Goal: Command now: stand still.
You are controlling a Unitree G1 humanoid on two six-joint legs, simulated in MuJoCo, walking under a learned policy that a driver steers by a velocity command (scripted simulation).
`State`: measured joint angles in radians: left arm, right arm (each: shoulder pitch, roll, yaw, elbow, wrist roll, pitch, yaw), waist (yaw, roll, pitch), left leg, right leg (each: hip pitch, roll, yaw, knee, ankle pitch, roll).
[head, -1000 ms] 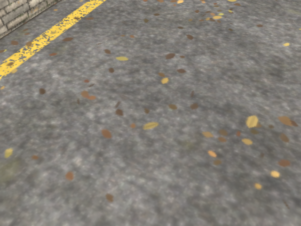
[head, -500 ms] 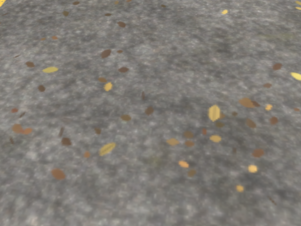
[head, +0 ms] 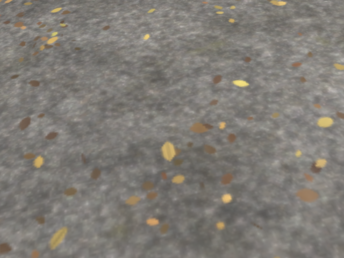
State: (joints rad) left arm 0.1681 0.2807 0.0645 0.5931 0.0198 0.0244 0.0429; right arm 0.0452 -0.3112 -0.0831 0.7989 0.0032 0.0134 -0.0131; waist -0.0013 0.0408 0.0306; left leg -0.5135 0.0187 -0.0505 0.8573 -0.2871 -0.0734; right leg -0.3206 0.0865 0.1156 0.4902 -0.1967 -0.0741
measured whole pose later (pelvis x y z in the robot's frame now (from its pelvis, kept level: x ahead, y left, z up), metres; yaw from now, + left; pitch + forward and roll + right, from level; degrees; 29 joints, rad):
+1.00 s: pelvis +0.09 +0.06 +0.00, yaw +21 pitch +4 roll +1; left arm 0.35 0.28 0.07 0.70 -0.05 -0.04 -0.01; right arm 0.28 -0.24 -0.06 0.72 0.00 -0.10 0.01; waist 0.00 -0.04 -0.05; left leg -0.14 0.00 0.06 0.42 -0.35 0.00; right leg -0.59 -0.03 0.06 1.13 -0.33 -0.04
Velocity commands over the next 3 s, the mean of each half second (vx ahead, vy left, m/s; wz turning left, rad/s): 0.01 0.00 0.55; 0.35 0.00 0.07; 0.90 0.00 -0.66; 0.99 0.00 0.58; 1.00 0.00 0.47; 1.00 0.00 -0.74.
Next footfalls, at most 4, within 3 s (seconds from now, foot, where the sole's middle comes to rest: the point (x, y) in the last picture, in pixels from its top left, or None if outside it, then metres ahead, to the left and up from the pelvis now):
0.14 left None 0.04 0.16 -0.78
0.48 right None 0.11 -0.07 -0.78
0.88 left None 0.00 0.16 -0.78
1.32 right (189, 252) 0.48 0.03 -0.78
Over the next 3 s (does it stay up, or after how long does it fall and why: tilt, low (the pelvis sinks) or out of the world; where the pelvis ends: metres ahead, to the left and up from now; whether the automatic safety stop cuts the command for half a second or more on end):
stays up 1.69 0.42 -0.04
